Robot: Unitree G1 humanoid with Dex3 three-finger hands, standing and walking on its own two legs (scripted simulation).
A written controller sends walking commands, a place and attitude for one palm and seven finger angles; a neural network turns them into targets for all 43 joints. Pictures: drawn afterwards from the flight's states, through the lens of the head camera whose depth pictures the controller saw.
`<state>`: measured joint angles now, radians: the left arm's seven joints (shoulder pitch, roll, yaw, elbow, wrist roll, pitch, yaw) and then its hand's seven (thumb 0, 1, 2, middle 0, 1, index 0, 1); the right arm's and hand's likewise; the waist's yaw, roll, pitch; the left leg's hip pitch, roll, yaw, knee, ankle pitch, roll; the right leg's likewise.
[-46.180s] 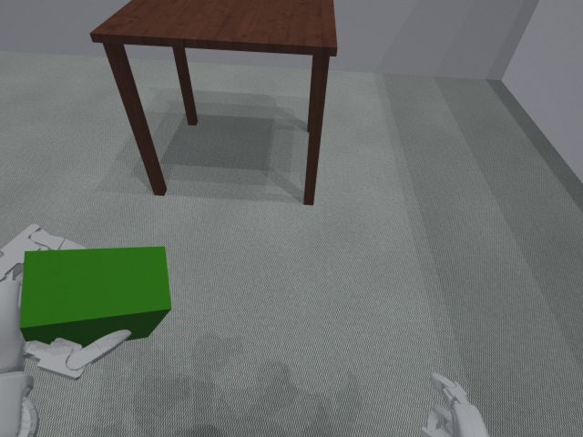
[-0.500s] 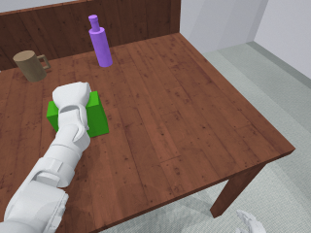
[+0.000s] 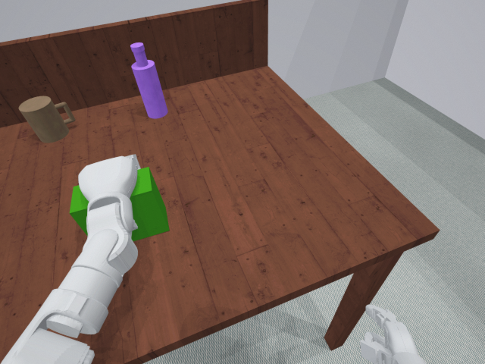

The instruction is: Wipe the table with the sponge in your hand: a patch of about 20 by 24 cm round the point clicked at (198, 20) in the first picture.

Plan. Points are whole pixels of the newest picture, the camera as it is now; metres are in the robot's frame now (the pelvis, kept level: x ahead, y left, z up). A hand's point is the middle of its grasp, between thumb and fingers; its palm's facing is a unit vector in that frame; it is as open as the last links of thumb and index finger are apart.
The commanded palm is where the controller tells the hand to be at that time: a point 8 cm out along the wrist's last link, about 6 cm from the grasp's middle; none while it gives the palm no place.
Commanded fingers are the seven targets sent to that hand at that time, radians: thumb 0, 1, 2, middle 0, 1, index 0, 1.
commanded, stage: wipe back along the middle lane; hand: left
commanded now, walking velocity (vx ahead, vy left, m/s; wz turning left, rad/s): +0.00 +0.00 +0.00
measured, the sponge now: (127, 215) +0.36 +0.26 +0.05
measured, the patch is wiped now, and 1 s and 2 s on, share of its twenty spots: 0.60 0.80 0.80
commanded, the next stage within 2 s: slide across to the third lane in 1.02 s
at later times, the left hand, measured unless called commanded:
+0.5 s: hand (125, 220) +0.31 +0.23 +0.09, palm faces +0.08 -0.06 -0.99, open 10.5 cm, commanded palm +0.26 +0.21 +0.12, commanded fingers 0.00 0.10 1.30 -1.20 -1.60 -1.20 -1.60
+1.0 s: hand (133, 240) +0.27 +0.20 +0.10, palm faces +0.13 -0.11 -0.98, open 10.5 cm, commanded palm +0.21 +0.18 +0.13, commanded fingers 0.00 0.10 1.30 -1.20 -1.60 -1.20 -1.60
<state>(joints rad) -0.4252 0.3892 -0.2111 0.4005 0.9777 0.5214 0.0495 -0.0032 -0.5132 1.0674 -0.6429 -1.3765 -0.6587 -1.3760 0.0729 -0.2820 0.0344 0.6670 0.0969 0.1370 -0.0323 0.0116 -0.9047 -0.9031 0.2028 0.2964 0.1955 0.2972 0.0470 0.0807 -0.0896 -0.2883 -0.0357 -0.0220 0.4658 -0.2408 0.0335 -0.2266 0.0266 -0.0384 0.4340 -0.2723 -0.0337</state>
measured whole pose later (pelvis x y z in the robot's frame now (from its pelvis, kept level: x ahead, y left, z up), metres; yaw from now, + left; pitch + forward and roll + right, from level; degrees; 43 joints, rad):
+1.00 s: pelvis -0.01 +0.00 -0.01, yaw -1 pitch +0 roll +0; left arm -0.07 0.33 -0.33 -0.10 0.99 0.70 0.08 0.01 -0.51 1.06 -0.61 -1.40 -0.66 -1.35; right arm 0.02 -0.27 0.04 0.68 0.11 0.17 0.03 0.01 -0.91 -0.90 0.20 0.30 0.15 0.28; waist 0.08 0.10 -0.09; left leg -0.25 -0.03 0.00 0.52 -0.27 0.03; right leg -0.21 0.03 -0.01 0.53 -0.31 -0.04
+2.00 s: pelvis -0.04 -0.03 -0.01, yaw +0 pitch -2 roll +1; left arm -0.35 0.19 -0.50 0.20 0.94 0.71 0.12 -0.02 -0.54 1.06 -0.66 -1.35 -0.73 -1.28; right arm -0.01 -0.24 0.04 0.73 0.10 0.10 0.04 0.01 -0.90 -0.90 0.20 0.30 0.17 0.28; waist 0.10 0.09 -0.10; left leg -0.26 -0.03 -0.03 0.52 -0.23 0.00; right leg -0.24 0.03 -0.05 0.57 -0.30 -0.07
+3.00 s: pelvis -0.04 -0.05 -0.01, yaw -2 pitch +4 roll +1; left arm -0.70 0.28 -0.23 0.83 0.95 0.50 0.10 0.00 -0.56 1.07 -0.69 -1.33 -0.76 -1.26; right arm 0.15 -0.28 0.03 0.75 0.09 0.12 -0.07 0.01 -0.90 -0.90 0.20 0.30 0.20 0.30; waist 0.00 0.08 -0.13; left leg -0.37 0.02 -0.02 0.50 -0.21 0.01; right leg -0.34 0.09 -0.04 0.51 -0.25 -0.11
